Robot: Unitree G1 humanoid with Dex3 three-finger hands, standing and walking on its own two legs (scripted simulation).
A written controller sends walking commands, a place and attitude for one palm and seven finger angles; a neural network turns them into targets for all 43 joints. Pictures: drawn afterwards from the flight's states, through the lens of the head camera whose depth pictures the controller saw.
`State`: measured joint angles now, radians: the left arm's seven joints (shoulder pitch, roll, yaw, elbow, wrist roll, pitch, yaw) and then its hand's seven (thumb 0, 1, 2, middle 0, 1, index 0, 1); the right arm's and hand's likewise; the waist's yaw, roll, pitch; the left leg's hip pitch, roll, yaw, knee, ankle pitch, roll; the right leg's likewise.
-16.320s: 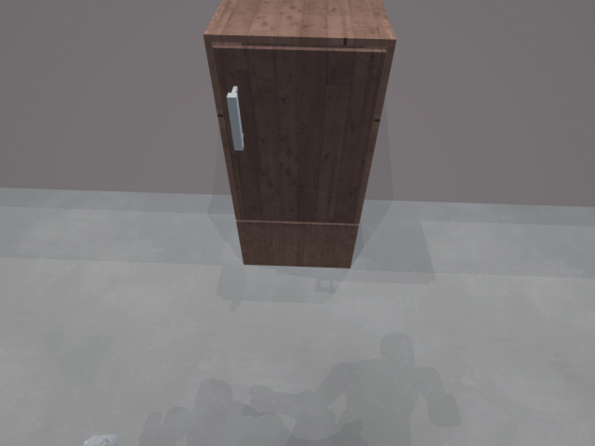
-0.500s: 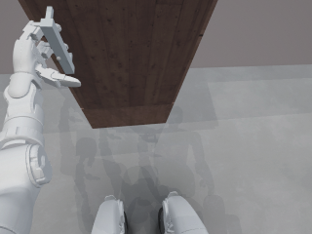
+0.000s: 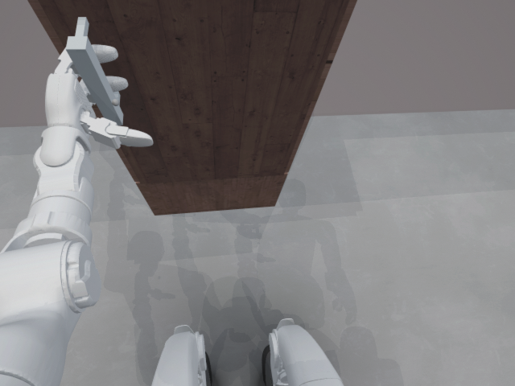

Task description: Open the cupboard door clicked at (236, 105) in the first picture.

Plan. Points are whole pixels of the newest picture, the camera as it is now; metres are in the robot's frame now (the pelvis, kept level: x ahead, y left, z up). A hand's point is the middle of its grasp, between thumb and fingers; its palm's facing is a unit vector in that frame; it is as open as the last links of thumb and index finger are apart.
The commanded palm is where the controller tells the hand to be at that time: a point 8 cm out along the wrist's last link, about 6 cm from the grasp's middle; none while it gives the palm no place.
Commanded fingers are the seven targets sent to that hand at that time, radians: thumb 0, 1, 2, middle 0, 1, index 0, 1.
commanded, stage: slide the fingers in behind the handle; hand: left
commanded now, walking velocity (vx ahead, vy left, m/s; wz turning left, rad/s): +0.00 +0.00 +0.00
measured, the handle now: (100, 76) +0.58 +0.19 +0.06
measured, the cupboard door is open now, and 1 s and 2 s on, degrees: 0 0 30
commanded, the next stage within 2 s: close the thumb around the handle in 0.32 s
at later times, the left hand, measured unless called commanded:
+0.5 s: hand (116, 102) +0.53 +0.16 +0.06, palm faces +0.02 -1.00 -0.03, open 14.0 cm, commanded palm +0.51 +0.20 +0.06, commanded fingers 0.00 -0.22 0.42 -0.32 -1.23 -0.32 -1.23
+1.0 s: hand (115, 102) +0.53 +0.17 +0.06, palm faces +0.02 -1.00 -0.03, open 6.3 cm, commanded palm +0.51 +0.20 +0.06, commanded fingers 0.00 0.90 0.90 -0.40 -1.35 -0.40 -1.35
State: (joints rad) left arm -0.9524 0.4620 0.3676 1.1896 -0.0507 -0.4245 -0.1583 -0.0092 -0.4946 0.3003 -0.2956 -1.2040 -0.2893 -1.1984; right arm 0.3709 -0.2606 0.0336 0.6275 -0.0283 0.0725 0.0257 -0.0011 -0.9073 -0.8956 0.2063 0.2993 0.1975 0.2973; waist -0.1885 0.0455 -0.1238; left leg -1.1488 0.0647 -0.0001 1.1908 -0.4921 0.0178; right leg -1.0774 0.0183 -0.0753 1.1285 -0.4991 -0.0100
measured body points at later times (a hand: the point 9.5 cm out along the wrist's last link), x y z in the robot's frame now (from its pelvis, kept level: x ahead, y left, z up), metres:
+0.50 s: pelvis +0.00 +0.00 +0.00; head +0.15 +0.02 +0.42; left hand +0.52 +0.22 +0.06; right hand +0.00 -0.26 -0.11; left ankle +0.03 +0.11 -0.64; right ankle +0.01 -0.12 -0.64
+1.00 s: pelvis +0.00 +0.00 +0.00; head +0.15 +0.02 +0.42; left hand +0.52 +0.22 +0.06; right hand +0.00 -0.26 -0.12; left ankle +0.03 +0.11 -0.64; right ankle +0.01 -0.12 -0.64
